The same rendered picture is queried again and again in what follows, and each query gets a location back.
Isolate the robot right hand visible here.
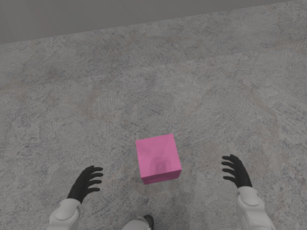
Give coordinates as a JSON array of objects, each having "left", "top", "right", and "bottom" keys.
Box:
[{"left": 221, "top": 154, "right": 253, "bottom": 188}]

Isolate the robot left hand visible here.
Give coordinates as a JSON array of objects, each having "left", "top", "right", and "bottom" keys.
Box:
[{"left": 67, "top": 165, "right": 103, "bottom": 204}]

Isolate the right robot forearm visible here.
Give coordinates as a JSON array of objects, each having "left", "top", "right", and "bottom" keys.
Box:
[{"left": 236, "top": 186, "right": 275, "bottom": 230}]

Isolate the left robot shin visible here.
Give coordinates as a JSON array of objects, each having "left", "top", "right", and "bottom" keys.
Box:
[{"left": 136, "top": 217, "right": 149, "bottom": 225}]

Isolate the carton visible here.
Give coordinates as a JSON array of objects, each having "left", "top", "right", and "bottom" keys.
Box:
[{"left": 135, "top": 134, "right": 182, "bottom": 185}]

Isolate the robot left thigh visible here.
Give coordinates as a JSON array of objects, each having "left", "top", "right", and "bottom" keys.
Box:
[{"left": 122, "top": 220, "right": 151, "bottom": 230}]

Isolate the left robot forearm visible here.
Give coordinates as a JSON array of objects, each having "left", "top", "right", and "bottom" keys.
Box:
[{"left": 46, "top": 198, "right": 81, "bottom": 230}]

